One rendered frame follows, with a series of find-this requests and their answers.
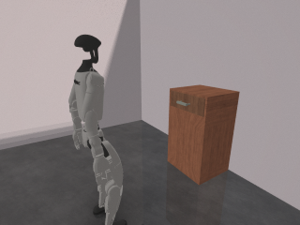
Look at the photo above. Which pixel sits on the handle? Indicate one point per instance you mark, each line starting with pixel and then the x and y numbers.
pixel 182 103

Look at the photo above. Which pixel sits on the left robot upper arm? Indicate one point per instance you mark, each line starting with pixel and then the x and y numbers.
pixel 72 101

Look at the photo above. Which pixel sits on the drawer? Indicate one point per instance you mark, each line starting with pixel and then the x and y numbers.
pixel 196 106

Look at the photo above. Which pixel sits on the robot right forearm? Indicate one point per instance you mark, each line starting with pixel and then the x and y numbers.
pixel 91 128

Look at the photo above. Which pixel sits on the humanoid robot head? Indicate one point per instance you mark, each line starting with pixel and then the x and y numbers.
pixel 89 44

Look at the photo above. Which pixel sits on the right robot thigh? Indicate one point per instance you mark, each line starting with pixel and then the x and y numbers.
pixel 115 166

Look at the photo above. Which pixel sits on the right robot upper arm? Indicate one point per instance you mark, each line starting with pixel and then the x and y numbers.
pixel 94 83

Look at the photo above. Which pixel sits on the cabinet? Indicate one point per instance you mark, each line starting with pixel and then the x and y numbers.
pixel 200 147

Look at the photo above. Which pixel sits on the robot left hand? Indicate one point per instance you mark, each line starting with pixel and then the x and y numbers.
pixel 78 135

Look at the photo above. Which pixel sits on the robot left forearm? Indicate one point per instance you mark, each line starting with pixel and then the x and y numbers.
pixel 77 122

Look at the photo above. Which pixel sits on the robot right hand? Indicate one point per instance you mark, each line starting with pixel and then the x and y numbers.
pixel 101 165

